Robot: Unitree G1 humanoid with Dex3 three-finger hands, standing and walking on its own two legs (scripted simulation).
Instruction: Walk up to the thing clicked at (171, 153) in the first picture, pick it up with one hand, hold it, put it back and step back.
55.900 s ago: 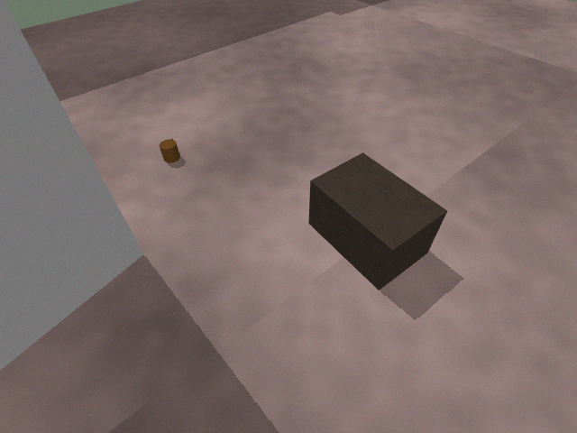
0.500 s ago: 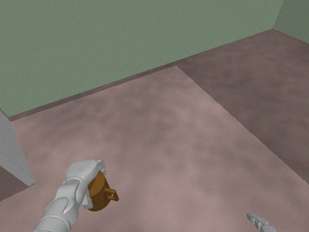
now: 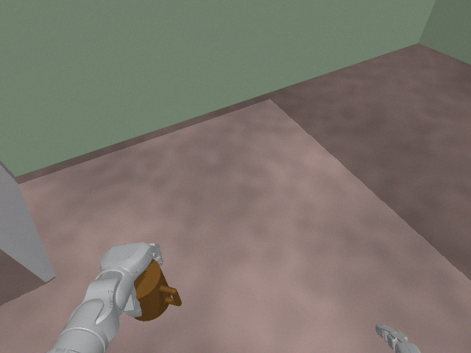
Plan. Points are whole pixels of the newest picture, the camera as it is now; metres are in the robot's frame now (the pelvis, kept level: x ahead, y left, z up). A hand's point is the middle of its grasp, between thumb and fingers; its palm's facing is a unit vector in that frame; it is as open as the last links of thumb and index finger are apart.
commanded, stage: hold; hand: left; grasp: from above
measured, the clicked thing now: (151, 290) +0.28 +0.20 -0.11
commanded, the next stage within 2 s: crouch in 0.08 s
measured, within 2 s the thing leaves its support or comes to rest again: neither
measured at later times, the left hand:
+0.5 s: hand (137, 290) +0.28 +0.23 -0.10, palm faces -0.50 -0.05 -0.86, open 11.1 cm
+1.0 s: hand (164, 293) +0.36 +0.24 -0.33, palm faces -0.44 +0.00 -0.90, open 11.2 cm
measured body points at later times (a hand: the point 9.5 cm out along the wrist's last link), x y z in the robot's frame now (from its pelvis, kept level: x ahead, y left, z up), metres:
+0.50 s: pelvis +0.00 +0.00 -0.01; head +0.03 +0.00 +0.44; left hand +0.30 +0.23 -0.05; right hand +0.12 -0.26 -0.12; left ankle +0.03 +0.13 -0.73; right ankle +0.03 -0.14 -0.73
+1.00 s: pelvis -0.04 +0.01 -0.18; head +0.14 +0.03 +0.23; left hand +0.38 +0.24 -0.28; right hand -0.02 -0.28 -0.30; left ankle +0.02 +0.14 -0.73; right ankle +0.02 -0.14 -0.73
